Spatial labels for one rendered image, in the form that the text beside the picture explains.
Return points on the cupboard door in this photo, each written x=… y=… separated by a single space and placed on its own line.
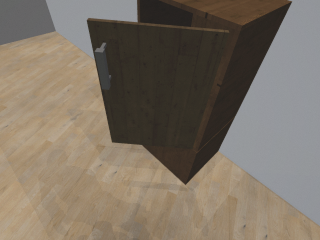
x=161 y=79

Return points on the handle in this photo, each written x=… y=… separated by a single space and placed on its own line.
x=101 y=60

